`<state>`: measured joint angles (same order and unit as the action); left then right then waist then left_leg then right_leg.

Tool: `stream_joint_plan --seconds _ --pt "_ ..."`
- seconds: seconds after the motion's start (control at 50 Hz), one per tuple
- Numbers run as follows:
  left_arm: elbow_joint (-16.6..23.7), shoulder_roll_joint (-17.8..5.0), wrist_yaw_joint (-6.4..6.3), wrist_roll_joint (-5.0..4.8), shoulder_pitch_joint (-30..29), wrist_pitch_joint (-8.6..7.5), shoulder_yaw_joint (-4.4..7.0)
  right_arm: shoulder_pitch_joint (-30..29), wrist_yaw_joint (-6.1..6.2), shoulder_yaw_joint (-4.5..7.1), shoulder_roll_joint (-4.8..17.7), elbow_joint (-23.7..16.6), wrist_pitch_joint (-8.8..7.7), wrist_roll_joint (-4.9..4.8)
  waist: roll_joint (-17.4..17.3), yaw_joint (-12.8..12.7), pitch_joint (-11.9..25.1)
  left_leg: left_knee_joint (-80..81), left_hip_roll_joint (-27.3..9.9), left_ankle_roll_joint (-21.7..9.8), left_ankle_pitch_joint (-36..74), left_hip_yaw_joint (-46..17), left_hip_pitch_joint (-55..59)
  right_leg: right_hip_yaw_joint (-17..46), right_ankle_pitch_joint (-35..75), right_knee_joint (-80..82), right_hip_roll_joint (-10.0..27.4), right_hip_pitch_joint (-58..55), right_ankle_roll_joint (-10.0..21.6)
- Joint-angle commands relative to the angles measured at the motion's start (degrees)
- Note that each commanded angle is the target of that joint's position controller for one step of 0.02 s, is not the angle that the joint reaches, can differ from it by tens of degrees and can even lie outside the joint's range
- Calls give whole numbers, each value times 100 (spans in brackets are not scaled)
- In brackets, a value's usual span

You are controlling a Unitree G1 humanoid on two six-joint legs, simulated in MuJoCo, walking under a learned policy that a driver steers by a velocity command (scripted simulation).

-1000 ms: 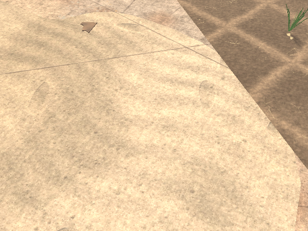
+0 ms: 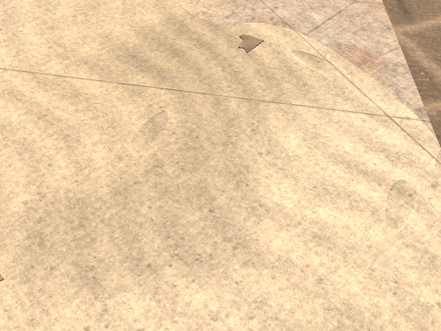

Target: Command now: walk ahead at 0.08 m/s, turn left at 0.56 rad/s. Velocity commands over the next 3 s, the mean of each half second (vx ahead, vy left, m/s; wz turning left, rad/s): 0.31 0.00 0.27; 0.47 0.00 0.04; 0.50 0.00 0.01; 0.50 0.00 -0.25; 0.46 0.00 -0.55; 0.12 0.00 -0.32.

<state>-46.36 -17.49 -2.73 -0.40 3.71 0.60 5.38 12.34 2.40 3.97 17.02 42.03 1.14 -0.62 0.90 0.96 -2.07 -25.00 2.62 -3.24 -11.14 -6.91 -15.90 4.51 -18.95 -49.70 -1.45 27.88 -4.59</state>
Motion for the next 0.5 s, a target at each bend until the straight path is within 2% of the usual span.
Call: stream_joint_plan --seconds 0.02,0.06,0.1,0.14,0.16,0.18,0.2,0.22,0.24,0.26,0.28,0.3,0.34,0.4,0.44,0.5 --pt "398 -393 88 -44 -306 -144 49 63 25 297 1058 -371 -12 -27 -971 128 675 710 -1260 -963 -7 -1670 887 30 36 742 -23 120 -14" --pt "405 -450 169 -79 -296 -229 54 -33 -8 275 1028 -403 -19 -30 -1129 142 524 899 -1214 -984 -1296 -1919 571 -53 -64 1176 -39 -192 76" --pt "362 -477 250 -104 -155 -352 53 -33 -35 232 955 -390 -39 -12 -1170 114 487 857 -1164 -950 -1673 -2027 367 -177 -48 1662 -36 -691 216" --pt "188 -380 314 -96 251 -485 41 -70 -37 148 794 -367 -51 -12 -977 -134 452 612 -937 -759 -1981 -1970 2 -352 594 2654 -12 -1600 443" --pt "69 -425 314 -51 555 -535 54 -27 -39 72 581 -353 -84 18 -775 -249 518 270 -723 -563 -2065 -1790 -349 -202 630 2887 231 -2236 584" --pt "-53 -648 294 55 1127 -573 82 -44 -62 -50 199 -391 -134 53 -4 -399 723 -1081 -258 -238 -2249 -1164 -1036 838 30 3200 1173 -3021 898" --pt "-197 -1279 321 181 1533 -574 209 -165 -64 -36 213 -664 -235 -49 1095 -372 400 -2225 491 -9 -2413 -235 -2400 2778 -1274 3831 2092 -3234 1665" --pt "-171 -1134 344 155 1370 -632 200 -422 -55 84 709 -729 -330 -87 932 -410 -207 -3036 57 66 -2214 -392 -3076 3373 -2046 4043 2460 -2870 2078" --pt "-103 -800 311 47 1144 -660 105 -361 -86 153 904 -642 -378 -101 766 -316 -424 -3297 -123 92 -1705 -460 -3252 2900 -2016 4055 2201 -2843 1944" --pt "-75 -652 288 -9 1051 -662 51 -264 -122 159 840 -533 -400 -55 753 -251 -386 -3365 -238 150 -1336 -307 -3286 2428 -1679 4064 1913 -2939 1735" --pt "-79 -598 267 -41 1048 -642 23 -329 -159 154 787 -551 -444 -4 740 -260 -359 -3308 -390 212 -966 -138 -3344 2093 -1238 4098 1779 -3005 1616" --pt "-99 -553 246 -28 1122 -632 -11 -470 -203 129 670 -583 -489 13 690 -311 -332 -3213 -521 268 -614 11 -3258 1761 -707 4152 1659 -2962 1548" --pt "-172 -562 234 -8 1353 -625 -22 -727 -259 47 389 -659 -543 25 632 -437 -239 -2922 -597 386 -98 391 -3025 1194 189 4235 1443 -2823 1540" --pt "-240 -666 223 -40 1558 -580 -22 -1154 -316 -68 110 -827 -584 -8 623 -608 -233 -1849 -580 479 409 695 -2413 561 1042 4244 1222 -2509 1500" --pt "-281 -785 238 -57 1719 -551 -15 -1373 -369 -95 76 -908 -604 -46 643 -690 -251 -1217 -486 475 613 827 -1926 355 1348 4196 1220 -2338 1477" --pt "-365 -885 268 -119 1940 -509 -7 -1510 -443 -66 209 -1008 -610 -103 677 -665 -318 -783 -418 319 642 855 -1531 417 1606 4105 1495 -2431 1465"
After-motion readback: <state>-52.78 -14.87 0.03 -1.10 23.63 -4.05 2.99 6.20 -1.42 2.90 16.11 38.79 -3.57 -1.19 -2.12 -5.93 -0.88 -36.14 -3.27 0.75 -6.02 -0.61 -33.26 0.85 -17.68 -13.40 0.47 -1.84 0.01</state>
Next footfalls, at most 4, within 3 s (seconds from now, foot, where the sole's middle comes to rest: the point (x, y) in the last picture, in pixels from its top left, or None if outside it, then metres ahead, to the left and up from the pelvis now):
0.18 right None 0.07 -0.14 -0.78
0.60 left None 0.32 0.16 -0.78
1.12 right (222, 264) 0.66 -0.04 -0.78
1.64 left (144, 192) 0.93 0.24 -0.78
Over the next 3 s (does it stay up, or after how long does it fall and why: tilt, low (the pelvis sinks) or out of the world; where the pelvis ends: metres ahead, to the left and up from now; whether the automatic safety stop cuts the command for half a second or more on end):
stays up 1.38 0.05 -0.02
